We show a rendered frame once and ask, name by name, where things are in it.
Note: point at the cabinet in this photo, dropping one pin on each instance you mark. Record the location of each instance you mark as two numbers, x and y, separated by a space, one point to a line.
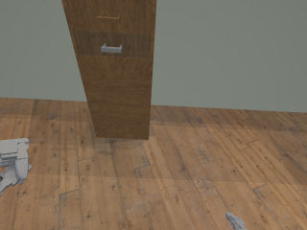
118 90

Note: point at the handle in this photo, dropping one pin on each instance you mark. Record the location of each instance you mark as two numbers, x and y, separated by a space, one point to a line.
108 19
107 49

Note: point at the right robot hand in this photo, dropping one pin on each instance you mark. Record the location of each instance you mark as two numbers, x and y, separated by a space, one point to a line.
237 223

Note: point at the left robot hand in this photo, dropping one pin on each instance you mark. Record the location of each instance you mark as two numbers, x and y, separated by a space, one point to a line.
14 156

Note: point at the drawer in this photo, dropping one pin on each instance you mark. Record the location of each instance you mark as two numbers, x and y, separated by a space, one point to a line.
134 45

